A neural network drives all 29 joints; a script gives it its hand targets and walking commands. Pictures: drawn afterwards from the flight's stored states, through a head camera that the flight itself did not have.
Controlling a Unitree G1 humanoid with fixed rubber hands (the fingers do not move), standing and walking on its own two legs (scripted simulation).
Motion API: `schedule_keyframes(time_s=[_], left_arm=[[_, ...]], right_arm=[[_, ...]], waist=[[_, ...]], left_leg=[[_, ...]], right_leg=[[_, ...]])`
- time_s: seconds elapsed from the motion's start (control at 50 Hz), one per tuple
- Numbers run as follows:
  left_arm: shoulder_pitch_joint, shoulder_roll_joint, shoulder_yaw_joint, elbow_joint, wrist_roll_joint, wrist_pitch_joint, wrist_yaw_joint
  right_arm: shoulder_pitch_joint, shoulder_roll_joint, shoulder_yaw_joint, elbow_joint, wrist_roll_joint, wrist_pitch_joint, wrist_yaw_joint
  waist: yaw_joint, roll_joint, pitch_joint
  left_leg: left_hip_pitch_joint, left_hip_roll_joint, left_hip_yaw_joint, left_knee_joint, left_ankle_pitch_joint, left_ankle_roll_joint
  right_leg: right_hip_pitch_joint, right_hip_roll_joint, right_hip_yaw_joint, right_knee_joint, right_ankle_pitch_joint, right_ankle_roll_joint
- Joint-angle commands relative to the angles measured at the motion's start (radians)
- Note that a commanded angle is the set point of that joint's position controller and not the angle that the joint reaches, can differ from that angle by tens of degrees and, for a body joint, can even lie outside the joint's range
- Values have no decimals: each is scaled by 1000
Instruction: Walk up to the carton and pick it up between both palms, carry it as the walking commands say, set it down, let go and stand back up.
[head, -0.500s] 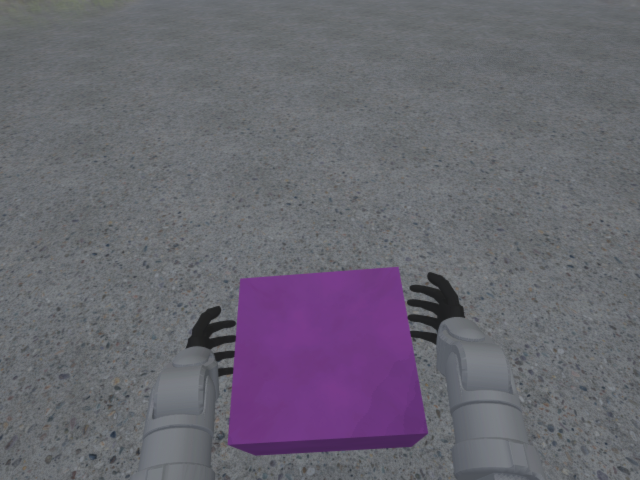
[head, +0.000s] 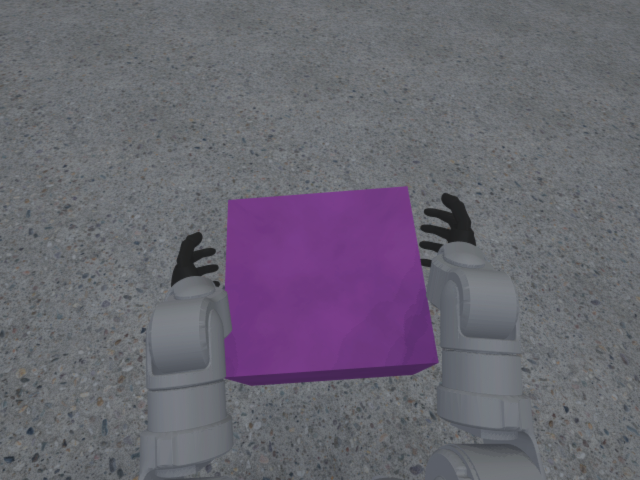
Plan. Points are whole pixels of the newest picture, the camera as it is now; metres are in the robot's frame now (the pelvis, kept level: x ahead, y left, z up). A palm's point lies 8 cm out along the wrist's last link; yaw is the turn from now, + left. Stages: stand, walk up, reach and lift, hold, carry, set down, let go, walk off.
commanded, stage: carry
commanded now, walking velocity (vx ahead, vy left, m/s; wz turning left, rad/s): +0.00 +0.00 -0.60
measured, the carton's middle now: (325, 291) +0.38 +0.00 +0.01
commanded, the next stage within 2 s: none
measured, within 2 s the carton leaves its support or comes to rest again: neither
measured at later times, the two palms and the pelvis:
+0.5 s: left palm (312, 275) +0.36 +0.02 +0.07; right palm (573, 318) +0.29 -0.27 +0.10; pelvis -0.01 -0.02 -0.02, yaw -16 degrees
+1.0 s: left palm (453, 314) +0.31 -0.14 +0.07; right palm out of the picture +0.14 -0.39 +0.08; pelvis -0.06 -0.06 -0.02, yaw -36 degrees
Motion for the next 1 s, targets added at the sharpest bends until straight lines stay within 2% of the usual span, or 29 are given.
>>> schedule_keyframes(time_s=[0.0, 0.06, 0.08, 0.1, 0.12, 0.14, 0.16, 0.18, 0.22, 0.24, 0.28, 0.38, 0.44, 0.46, 0.48, 0.5, 0.52, 0.54, 0.56, 0.58, 0.64, 0.78, 0.8, 0.86, 0.88, 0.9, 0.92, 0.94, 0.98], left_arm=[[-873, -930, -661, -105, -477, -38, -245], [-843, -934, -632, -107, -470, -31, -253], [-904, -930, -633, -136, -471, -35, -256], [-803, -933, -615, -124, -462, -31, -264], [-934, -935, -626, -147, -474, -42, -269], [-885, -933, -598, -124, -467, -43, -273], [-837, -941, -574, -83, -462, -45, -281], [-807, -908, -557, -46, -457, -42, -284], [-768, -920, -552, -101, -468, -38, -297], [-796, -921, -555, -130, -457, -43, -299], [-837, -962, -581, -183, -467, -68, -309], [-882, -916, -586, -151, -440, -82, -301], [-802, -927, -594, -136, -444, -65, -301], [-774, -928, -607, -135, -443, -62, -300], [-743, -918, -609, -142, -437, -57, -306], [-746, -967, -642, -160, -446, -48, -301], [-864, -935, -645, -161, -444, -55, -297], [-911, -936, -644, -164, -454, -50, -304], [-726, -963, -651, -150, -455, -37, -309], [-910, -961, -675, -151, -482, -48, -309], [-920, -982, -692, -80, -472, -28, -292], [-840, -953, -667, -66, -456, -27, -284], [-803, -934, -644, -62, -453, -28, -292], [-748, -917, -589, -19, -423, -28, -302], [-692, -901, -571, -17, -424, -21, -309], [-817, -871, -566, -19, -441, -38, -316], [-723, -892, -597, -59, -465, -28, -324], [-743, -914, -600, -50, -461, -33, -330], [-825, -902, -594, -103, -443, -61, -324]], right_arm=[[-501, 896, 543, -29, 434, 79, 253], [-514, 928, 573, -57, 461, 82, 267], [-555, 955, 581, -43, 459, 78, 266], [-479, 956, 610, -55, 467, 85, 270], [-573, 949, 615, -56, 470, 75, 271], [-567, 947, 621, -56, 467, 75, 267], [-656, 953, 668, -121, 483, 71, 264], [-619, 939, 666, -70, 467, 80, 265], [-581, 978, 695, -100, 486, 91, 270], [-644, 1003, 707, -125, 507, 83, 270], [-670, 1058, 742, -151, 542, 61, 288], [-683, 1022, 710, -96, 522, 60, 281], [-593, 1004, 676, -78, 495, 76, 277], [-564, 1004, 671, -83, 491, 77, 281], [-566, 1006, 683, -100, 508, 79, 296], [-495, 1002, 646, -50, 486, 88, 301], [-575, 980, 636, -38, 495, 79, 307], [-608, 998, 644, -40, 488, 81, 309], [-428, 1001, 644, -58, 468, 97, 318], [-561, 980, 618, -49, 459, 78, 316], [-553, 941, 552, -8, 451, 83, 321], [-507, 932, 579, -10, 457, 80, 319], [-496, 926, 594, -8, 449, 85, 312], [-515, 934, 627, 0, 457, 87, 306], [-478, 927, 628, 3, 439, 96, 305], [-600, 943, 663, 12, 446, 88, 305], [-447, 957, 648, 20, 430, 97, 302], [-524, 961, 663, -33, 448, 85, 300], [-627, 991, 695, -48, 486, 69, 306]], waist=[[5, 278, -366], [-4, 294, -423], [0, 310, -451], [10, 254, -441], [19, 224, -462], [39, 131, -496], [50, -84, -497], [56, -232, -492], [37, -223, -474], [40, -170, -469], [39, -152, -498], [44, -181, -516], [37, -241, -483], [28, -186, -476], [23, -72, -471], [33, 260, -415], [36, 265, -400], [34, 166, -369], [40, 20, -366], [37, 93, -378], [36, 270, -359], [16, 269, -472], [14, 226, -480], [44, 99, -487], [61, -58, -482], [58, -276, -472], [45, -220, -491], [42, -153, -523], [41, -141, -535]], left_leg=[[439, 177, -12, 40, 874, 83], [512, 188, 34, 108, 954, 45], [541, 217, 7, 142, 933, 36], [475, 204, 52, 187, 907, 12], [356, 177, 89, 263, 779, -24], [148, 156, 76, 361, 558, -61], [-146, 79, 62, 495, -45, -89], [-376, -22, 29, 544, -383, -127], [-394, -39, -67, 626, -391, -119], [-362, -24, -67, 614, -308, -112], [-281, -47, -61, 540, -206, -90], [-129, -125, -44, 266, -173, -59], [83, -132, 18, 32, -93, -43], [203, -90, 11, -118, 10, -26], [363, 40, -98, -195, 96, 23], [432, 353, -350, -196, 453, 114], [389, 471, -363, -138, 674, 206], [340, 400, -258, -103, 767, 206], [343, 305, -136, -76, 768, 144], [394, 252, -61, -30, 847, 110], [461, 186, 21, -3, 911, 64], [462, 240, 97, 104, 855, 39], [431, 267, 78, 114, 806, 42], [212, 196, 131, 289, 496, -33], [-63, 135, 110, 429, 40, -77], [-320, 1, 87, 517, -416, -122], [-344, -6, -13, 594, -432, -130], [-328, -33, -53, 613, -391, -110], [-308, -35, -87, 594, -250, -88]], right_leg=[[-78, 2, -140, -119, -19, 45], [5, 38, -193, -378, 37, 44], [40, 4, -143, -506, 70, 33], [127, 8, -170, -582, 183, 23], [268, 10, -153, -666, 312, 13], [476, -52, -21, -633, 489, -9], [676, -205, 195, -550, 1124, -64], [769, -315, 382, -434, 1528, -129], [687, -319, 418, -492, 1180, -158], [654, -279, 355, -535, 892, -152], [596, -210, 306, -578, 660, -105], [533, -214, 350, -609, 648, -121], [388, -175, 327, -584, 627, -76], [332, -138, 290, -526, 570, -57], [184, -90, 229, -422, 390, -32], [-93, 32, 51, -187, -76, -2], [-181, -11, -17, 48, -201, 15], [-120, -58, -11, 126, -159, 31], [-104, -53, -6, 187, -67, 39], [-128, -48, -35, 156, -21, 41], [-147, -19, -99, 82, -8, 46], [51, 4, -173, -315, 39, 31], [99, -17, -153, -372, 87, 31], [381, -37, -57, -621, 363, -5], [573, -183, 164, -557, 855, -59], [711, -322, 431, -490, 1331, -138], [705, -343, 439, -492, 1248, -174], [668, -324, 431, -539, 976, -170], [647, -249, 366, -579, 687, -130]])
